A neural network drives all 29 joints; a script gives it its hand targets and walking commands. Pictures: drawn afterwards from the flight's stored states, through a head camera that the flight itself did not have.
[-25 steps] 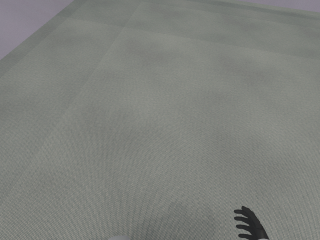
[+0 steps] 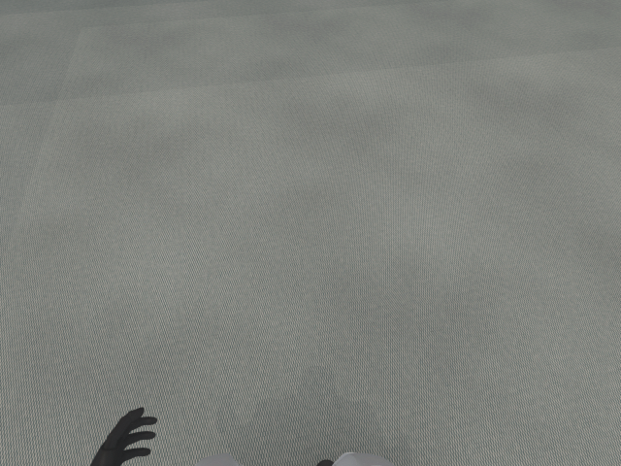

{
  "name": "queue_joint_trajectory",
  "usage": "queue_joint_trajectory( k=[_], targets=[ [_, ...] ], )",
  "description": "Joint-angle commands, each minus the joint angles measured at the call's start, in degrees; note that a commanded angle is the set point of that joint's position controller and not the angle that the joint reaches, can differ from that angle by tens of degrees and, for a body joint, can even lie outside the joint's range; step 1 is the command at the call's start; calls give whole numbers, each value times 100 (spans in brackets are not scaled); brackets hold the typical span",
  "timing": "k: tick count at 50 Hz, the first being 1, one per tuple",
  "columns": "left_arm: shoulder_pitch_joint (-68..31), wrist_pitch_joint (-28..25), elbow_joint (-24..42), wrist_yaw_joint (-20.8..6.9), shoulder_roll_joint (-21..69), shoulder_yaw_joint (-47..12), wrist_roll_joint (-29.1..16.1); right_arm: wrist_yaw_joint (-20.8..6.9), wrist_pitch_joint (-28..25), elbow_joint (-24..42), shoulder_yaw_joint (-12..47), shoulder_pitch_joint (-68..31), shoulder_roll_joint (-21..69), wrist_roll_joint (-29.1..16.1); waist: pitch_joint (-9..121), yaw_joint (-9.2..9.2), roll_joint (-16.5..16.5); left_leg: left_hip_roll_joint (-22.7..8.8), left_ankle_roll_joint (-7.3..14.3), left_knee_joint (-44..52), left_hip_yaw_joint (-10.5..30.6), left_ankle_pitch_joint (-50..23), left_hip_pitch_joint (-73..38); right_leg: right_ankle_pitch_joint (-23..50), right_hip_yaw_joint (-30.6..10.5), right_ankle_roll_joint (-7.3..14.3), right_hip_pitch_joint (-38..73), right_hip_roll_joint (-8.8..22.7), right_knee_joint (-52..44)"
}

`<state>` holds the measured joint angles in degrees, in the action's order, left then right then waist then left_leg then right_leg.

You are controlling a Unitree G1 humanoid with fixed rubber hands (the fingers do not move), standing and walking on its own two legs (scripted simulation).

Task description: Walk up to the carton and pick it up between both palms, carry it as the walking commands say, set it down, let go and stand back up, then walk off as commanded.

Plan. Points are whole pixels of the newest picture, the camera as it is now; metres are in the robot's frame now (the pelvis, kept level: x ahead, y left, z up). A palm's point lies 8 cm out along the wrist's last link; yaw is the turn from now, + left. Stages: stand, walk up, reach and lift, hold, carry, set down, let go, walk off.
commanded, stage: walk off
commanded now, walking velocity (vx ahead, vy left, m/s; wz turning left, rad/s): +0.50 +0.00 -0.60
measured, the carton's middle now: out of the picture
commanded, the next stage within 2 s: stand in 0.56 s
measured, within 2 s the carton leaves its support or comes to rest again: neither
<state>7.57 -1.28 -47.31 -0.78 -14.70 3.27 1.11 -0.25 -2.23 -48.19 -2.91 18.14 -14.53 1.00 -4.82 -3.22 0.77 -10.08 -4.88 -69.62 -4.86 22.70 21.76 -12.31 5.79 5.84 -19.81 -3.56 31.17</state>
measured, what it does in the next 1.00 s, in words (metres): walks ahead, turning right: left foot, then right foot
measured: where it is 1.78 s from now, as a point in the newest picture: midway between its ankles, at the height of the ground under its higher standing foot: (313, 351)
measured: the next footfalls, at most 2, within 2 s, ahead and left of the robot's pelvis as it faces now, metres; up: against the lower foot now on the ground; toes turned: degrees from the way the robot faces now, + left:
left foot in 0.42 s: +0.42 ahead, +0.12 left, +0.00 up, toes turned -11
right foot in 0.86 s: +0.51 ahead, -0.17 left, +0.00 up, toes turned -29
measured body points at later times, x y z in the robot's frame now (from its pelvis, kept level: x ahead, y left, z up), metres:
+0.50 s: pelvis +0.28 +0.04 +0.00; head +0.32 +0.03 +0.44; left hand +0.34 +0.32 -0.14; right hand +0.41 -0.25 -0.09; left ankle +0.38 +0.13 -0.73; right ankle +0.10 -0.04 -0.66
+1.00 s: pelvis +0.44 -0.05 +0.01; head +0.47 -0.08 +0.45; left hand +0.67 +0.09 -0.12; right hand +0.34 -0.28 -0.15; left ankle +0.44 +0.11 -0.68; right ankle +0.47 -0.15 -0.73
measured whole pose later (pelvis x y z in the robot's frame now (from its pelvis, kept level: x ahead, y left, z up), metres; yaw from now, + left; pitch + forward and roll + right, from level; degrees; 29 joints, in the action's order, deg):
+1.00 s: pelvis +0.44 -0.05 +0.01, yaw -25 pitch +0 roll +1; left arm 4.7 -1.8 -51.4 0.6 -10.0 0.1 1.0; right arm 0.4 0.8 -52.1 -1.9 18.3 -12.6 0.5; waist -4.8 -3.3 1.6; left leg -5.7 -4.3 -51.6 -4.7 30.8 17.6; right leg -7.6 4.6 3.4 -19.3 -0.3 26.7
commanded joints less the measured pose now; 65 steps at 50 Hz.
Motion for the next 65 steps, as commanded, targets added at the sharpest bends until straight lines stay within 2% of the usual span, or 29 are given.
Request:
queue_joint_trajectory(
  k=[1,4,8,16,18,20,21,22,23,24,25,27,28,32,35,38,40,42,43,44,45,47,50,56,59,60,61,62,65],
  targets=[
    [449,-141,127,113,-730,212,-100,-34,44,414,-162,218,-604,155,638,120,-343,-275,-92,248,414,-311,967,2007,-1924,625,1170,1497,-1634],
    [686,-225,55,70,-815,234,-109,-120,209,513,-124,-132,-430,137,559,136,-317,-148,-222,728,272,-719,1004,1583,-1841,674,826,1264,-1867],
    [1381,-241,-97,40,-835,243,-96,-115,247,818,-102,-1191,-450,109,198,522,-377,-29,-260,1686,335,-1354,1771,1160,-2179,662,1227,1324,-2105],
    [2199,-230,-306,105,-902,235,1,-157,83,1255,-24,-2480,-391,5,163,963,-742,594,-40,3282,269,-1576,1588,2531,-2308,440,2239,1349,-1389],
    [2021,-217,-271,137,-969,248,9,-125,20,1211,-35,-2187,-438,-18,192,733,-853,733,59,3728,302,-1423,756,2864,-2360,220,1999,1322,-1104],
    [1696,-266,-195,101,-1172,299,-51,0,-59,877,-172,-994,-737,-26,720,88,-648,925,267,4261,126,-1367,-1150,3741,-2207,-9,1451,1078,1],
    [1542,-317,-94,71,-1046,270,-116,81,-136,680,-286,-71,-1075,71,1275,-347,-280,345,477,4366,547,-1429,-2611,2892,-2004,-125,619,718,1239],
    [1614,-332,174,83,-390,138,-267,149,-154,613,-438,752,-1698,259,2188,-533,967,-1464,814,4592,2479,-513,-4158,-207,-1361,-346,-886,116,3091],
    [1931,-303,262,112,-517,178,-170,92,-85,572,-447,620,-1751,213,2387,-189,1622,-2145,1112,5351,4327,-523,-3837,-1770,-1228,-345,-1515,59,3978],
    [1833,-215,100,127,-656,200,-45,44,-62,628,-297,36,-1153,175,1420,87,844,-1917,1085,5388,3807,7,-2912,-1357,-1314,-302,-1668,488,4332],
    [1569,-173,57,56,-542,184,-15,18,-80,650,-189,-314,-684,139,775,145,313,-1536,1037,5537,2877,-189,-2129,-917,-1197,-347,-1587,701,4199],
    [1300,-64,105,-66,-408,181,33,21,-169,507,-121,-423,-453,104,315,257,606,-1071,878,5694,1552,-1171,-1420,-582,-1055,-427,-1364,939,3869],
    [1282,-1,107,-119,-343,174,70,6,-220,419,-127,-356,-436,84,283,304,694,-954,820,5740,1166,-1566,-1269,-476,-987,-452,-1279,975,3829],
    [815,55,216,-167,-13,81,30,-31,-397,95,-75,63,-480,53,309,389,680,-784,904,5369,81,-5272,-1390,-185,-790,-582,-1349,688,3063],
    [159,37,353,-216,126,-69,19,-10,-346,6,-47,-3,-561,6,295,366,910,-456,830,5370,-598,-5570,-1256,305,-332,-697,-819,546,1459],
    [-212,17,306,-269,41,-131,62,18,-234,-213,-67,404,-747,-66,435,168,1027,-467,780,5173,-619,-5378,-1566,691,-85,-718,-244,381,470],
    [-175,-14,211,-252,-84,-119,86,46,-148,-288,-112,465,-893,-88,485,233,1028,-593,745,4876,-480,-5179,-1688,679,-164,-626,132,345,3],
    [501,-118,-76,-175,-442,-12,184,52,-76,-286,-95,534,-822,-125,827,598,415,-398,521,3688,-609,-4415,-1329,1619,-300,-423,1416,404,-919],
    [1032,-192,-205,-96,-838,84,257,49,-72,-124,-37,540,-602,-143,1357,814,-180,-212,286,2741,-640,-2660,-552,3905,-1072,-212,2554,1421,-590],
    [1205,-190,-227,-20,-1098,145,182,51,-11,4,148,1269,23,-272,2453,548,-1311,384,91,1237,-377,1520,405,6673,-2622,778,3854,3092,-182],
    [1407,-113,-348,67,-907,118,-39,108,159,-184,35,1168,-385,-192,2607,658,-803,422,101,990,258,1647,42,6086,-2326,988,3165,2971,-398],
    [409,-85,-311,158,-320,-121,-44,91,242,-168,6,553,-316,-82,1256,393,-761,236,83,1325,296,1233,168,4375,-1659,645,1801,2286,-930],
    [19,-72,-319,246,-266,-178,-18,77,391,-370,-5,721,-166,16,891,89,-848,382,23,1842,201,541,-491,3409,-1177,310,763,1782,-1350],
    [76,-60,-629,150,-300,-164,-22,176,569,-551,5,393,-29,-13,783,113,-907,576,109,3153,137,-141,-1043,284,-1255,234,214,1592,-1843],
    [185,50,-837,150,-267,-162,-89,170,475,-748,48,488,-27,43,461,-10,-562,518,283,4544,96,-1257,-1812,-1316,-1308,-150,-371,1363,-1929],
    [286,66,-889,150,-144,-187,-101,167,399,-745,58,535,-163,96,347,3,-350,132,348,4913,504,-1141,-1844,-1310,-1258,-318,-472,1238,-1804],
    [444,91,-918,141,42,-212,-167,164,335,-688,58,125,-393,75,122,298,290,-125,416,5143,713,-394,-1160,-686,-950,-493,-165,944,-1686],
    [444,113,-1022,134,3,-204,-125,134,298,-696,63,-126,-327,29,13,336,696,-125,468,5565,884,330,-312,84,-753,-576,675,797,-1374],
    [780,76,-1271,133,-104,-148,-49,152,186,-740,112,-338,-270,-41,108,475,573,15,465,5833,802,85,-209,685,-719,-568,1273,837,-1173]
  ],
)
